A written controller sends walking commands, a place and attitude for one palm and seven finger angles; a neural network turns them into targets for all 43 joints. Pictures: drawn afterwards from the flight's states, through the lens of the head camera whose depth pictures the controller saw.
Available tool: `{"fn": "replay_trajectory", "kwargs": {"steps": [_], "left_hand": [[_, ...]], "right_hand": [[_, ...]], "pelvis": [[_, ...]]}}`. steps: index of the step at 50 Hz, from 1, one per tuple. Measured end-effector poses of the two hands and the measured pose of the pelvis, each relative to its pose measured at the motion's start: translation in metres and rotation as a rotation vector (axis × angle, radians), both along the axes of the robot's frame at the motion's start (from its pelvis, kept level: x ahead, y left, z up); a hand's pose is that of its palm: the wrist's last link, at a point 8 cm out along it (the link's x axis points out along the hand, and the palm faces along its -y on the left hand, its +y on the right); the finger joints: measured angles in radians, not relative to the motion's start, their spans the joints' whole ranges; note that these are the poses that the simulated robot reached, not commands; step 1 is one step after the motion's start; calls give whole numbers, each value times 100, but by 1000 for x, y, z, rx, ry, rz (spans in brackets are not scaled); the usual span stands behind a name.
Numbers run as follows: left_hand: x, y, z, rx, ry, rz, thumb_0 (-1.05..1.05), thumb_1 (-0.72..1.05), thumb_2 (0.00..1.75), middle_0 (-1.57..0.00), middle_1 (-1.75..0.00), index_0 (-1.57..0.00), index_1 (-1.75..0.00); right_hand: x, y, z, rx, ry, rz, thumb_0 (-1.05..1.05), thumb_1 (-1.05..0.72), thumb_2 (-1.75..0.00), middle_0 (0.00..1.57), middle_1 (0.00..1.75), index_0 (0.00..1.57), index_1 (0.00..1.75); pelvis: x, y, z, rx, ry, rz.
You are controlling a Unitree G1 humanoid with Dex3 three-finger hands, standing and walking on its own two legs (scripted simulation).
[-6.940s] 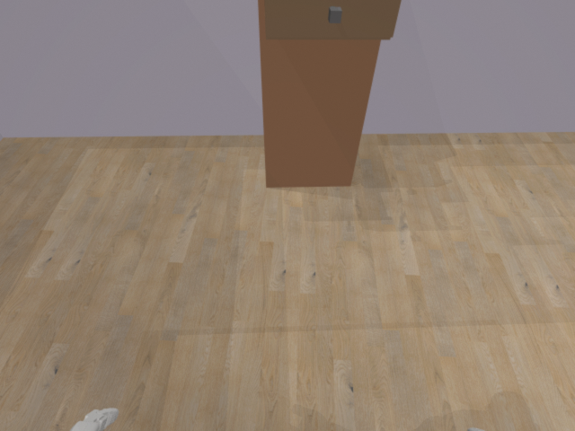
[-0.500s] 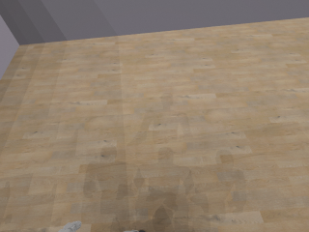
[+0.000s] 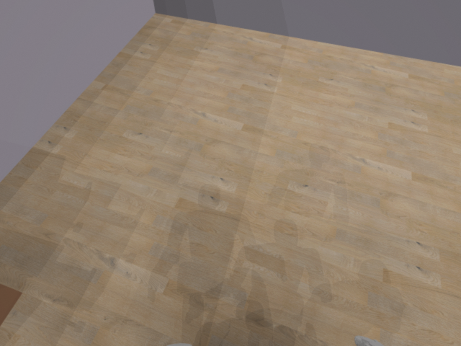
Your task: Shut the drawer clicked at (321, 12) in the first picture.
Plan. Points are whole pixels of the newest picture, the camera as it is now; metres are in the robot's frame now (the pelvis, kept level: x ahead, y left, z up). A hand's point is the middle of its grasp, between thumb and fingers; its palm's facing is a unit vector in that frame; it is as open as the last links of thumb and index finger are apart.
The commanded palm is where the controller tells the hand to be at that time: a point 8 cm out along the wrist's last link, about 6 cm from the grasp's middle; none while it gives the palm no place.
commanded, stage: turn to face it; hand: left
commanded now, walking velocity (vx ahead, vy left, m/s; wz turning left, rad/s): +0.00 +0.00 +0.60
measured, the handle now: out of the picture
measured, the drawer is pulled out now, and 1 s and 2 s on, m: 0.19 0.19 0.19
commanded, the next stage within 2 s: none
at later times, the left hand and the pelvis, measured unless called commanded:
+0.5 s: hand out of the picture +0.11 +0.22 -0.12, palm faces +0.24 -0.93 -0.27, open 7.4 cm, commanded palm none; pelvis +0.01 -0.01 +0.01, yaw +15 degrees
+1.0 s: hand out of the picture -0.11 +0.16 -0.15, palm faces +0.60 -0.75 -0.27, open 7.4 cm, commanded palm none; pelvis -0.01 -0.03 +0.01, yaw +36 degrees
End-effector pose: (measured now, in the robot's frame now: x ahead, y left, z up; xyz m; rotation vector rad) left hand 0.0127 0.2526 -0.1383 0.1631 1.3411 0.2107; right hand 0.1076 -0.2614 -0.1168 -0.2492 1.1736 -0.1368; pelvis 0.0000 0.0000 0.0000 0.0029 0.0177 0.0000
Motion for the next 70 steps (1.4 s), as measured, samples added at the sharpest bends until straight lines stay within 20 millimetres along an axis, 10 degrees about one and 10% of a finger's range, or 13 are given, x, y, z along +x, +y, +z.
{"fn": "replay_trajectory", "kwargs": {"steps": [5, 14, 27, 42, 55, 70], "left_hand": [[-7, 29, -1, 9, 28, 56, 0, 90, 90, -20, -29, -20, -30], [39, 44, 22, 28, -158, 91, 0, 91, 90, -20, -29, -20, -30], [74, 2, 48, 105, -317, 126, 0, 90, 90, -20, -29, -20, -30], [-58, -49, 50, 109, -166, 415, 0, 90, 90, -20, -30, -20, -30], [-211, -52, -6, 7, 36, 707, 0, 90, 90, -20, -29, -20, -30], [-200, -6, 21, 72, -156, 793, 0, 91, 90, -20, -29, -20, -30]], "right_hand": [[24, 28, 17, -21, -63, 62, 1, -90, -90, 20, 30, 20, 29], [14, 45, 21, -12, -5, 113, 1, -90, -90, 20, 30, 20, 30], [-12, 2, -22, 47, 147, 140, 1, -90, -90, 20, 30, 20, 30], [58, -2, -13, 30, 157, 390, 1, -91, -90, 19, 30, 19, 29], [129, 133, 13, -2, -82, 718, 1, -91, -90, 19, 30, 19, 29], [81, 161, 26, -7, -12, 797, 1, -90, -90, 20, 30, 20, 30]], "pelvis": [[0, 15, 6, -18, -4, 41], [2, 21, 18, -29, -8, 146], [9, -21, 6, 12, -1, 292], [5, -45, 19, 52, -32, 516], [-29, -8, -2, 6, -23, 682], [-47, 9, 20, -28, -40, 844]]}}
